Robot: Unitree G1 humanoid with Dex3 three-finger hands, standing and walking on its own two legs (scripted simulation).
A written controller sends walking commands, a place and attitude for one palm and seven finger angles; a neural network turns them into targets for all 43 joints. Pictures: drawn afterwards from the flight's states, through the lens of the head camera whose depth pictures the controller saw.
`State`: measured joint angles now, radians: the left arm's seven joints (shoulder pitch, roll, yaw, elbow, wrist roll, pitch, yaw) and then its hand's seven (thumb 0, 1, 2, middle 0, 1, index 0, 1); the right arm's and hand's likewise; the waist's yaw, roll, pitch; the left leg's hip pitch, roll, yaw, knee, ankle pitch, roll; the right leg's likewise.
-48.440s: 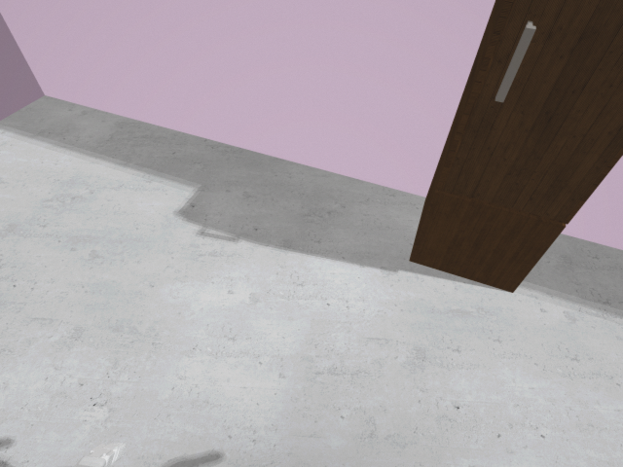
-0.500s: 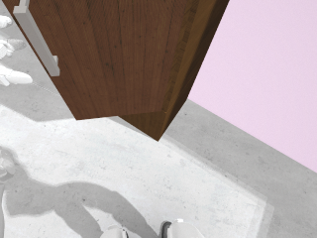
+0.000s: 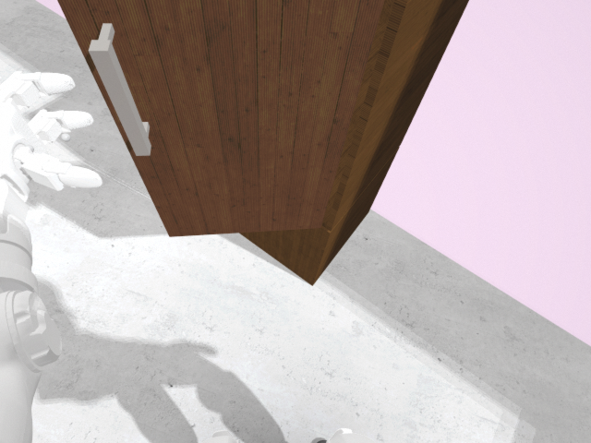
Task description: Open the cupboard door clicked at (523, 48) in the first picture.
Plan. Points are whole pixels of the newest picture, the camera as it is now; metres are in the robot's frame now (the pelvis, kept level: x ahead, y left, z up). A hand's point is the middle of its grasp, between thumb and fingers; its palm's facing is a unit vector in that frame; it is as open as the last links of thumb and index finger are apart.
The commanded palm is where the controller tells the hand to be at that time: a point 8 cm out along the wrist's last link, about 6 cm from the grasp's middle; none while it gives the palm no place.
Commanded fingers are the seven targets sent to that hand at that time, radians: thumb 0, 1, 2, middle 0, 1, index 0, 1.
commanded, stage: move the hooked fingers beside the handle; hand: left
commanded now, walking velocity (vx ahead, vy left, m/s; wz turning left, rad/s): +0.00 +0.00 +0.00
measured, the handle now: (127, 96) +0.54 +0.21 +0.12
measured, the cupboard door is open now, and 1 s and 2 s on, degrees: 43 43 43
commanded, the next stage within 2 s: slide the fingers in behind the handle in 1.04 s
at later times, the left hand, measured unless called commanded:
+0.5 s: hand (55, 126) +0.49 +0.29 +0.12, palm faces +0.06 -1.00 +0.02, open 14.0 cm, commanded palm +0.47 +0.33 +0.11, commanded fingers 0.00 -0.50 0.30 -0.30 -1.20 -0.30 -1.20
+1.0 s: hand (68, 121) +0.49 +0.27 +0.13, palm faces +0.07 -1.00 +0.02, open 14.0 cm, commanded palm +0.46 +0.32 +0.11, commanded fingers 0.00 -0.50 0.30 -0.30 -1.20 -0.30 -1.20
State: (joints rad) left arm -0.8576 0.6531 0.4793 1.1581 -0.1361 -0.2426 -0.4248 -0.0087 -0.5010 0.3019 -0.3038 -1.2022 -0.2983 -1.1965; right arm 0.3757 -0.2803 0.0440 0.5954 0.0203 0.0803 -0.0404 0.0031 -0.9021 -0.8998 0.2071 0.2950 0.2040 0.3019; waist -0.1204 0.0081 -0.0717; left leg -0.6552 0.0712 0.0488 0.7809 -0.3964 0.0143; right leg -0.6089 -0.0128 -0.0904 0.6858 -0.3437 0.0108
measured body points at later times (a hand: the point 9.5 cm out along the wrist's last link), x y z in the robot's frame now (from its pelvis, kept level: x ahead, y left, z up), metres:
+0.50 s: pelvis -0.02 +0.00 -0.01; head +0.11 +0.03 +0.42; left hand +0.48 +0.34 +0.12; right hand -0.06 -0.28 -0.10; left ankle -0.02 +0.10 -0.71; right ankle -0.02 -0.13 -0.71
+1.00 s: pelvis +0.00 +0.00 +0.00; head +0.10 +0.03 +0.43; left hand +0.48 +0.32 +0.13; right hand +0.01 -0.26 -0.11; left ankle -0.02 +0.10 -0.71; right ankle -0.02 -0.13 -0.71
